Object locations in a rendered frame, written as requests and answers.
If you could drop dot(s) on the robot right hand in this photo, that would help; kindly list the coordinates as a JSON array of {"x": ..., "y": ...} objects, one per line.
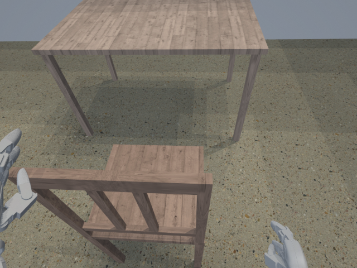
[{"x": 290, "y": 253}]

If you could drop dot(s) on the chair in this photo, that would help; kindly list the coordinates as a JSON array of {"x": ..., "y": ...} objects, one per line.
[{"x": 147, "y": 193}]

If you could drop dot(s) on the robot left hand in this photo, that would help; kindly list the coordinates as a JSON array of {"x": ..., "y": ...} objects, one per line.
[{"x": 21, "y": 202}]

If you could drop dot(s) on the table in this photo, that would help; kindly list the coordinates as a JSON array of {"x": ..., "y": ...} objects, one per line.
[{"x": 156, "y": 27}]

